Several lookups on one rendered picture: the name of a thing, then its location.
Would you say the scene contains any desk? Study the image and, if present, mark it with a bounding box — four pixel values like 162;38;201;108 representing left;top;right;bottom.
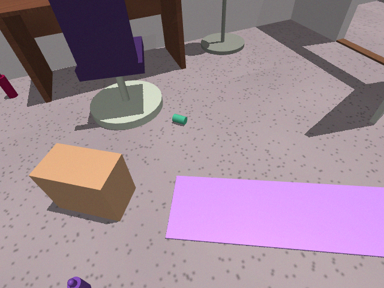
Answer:
0;0;186;103

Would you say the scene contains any coat stand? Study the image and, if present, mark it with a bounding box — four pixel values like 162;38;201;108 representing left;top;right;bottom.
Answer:
201;0;245;55

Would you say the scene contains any office chair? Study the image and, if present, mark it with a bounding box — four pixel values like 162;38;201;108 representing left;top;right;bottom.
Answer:
49;0;163;130

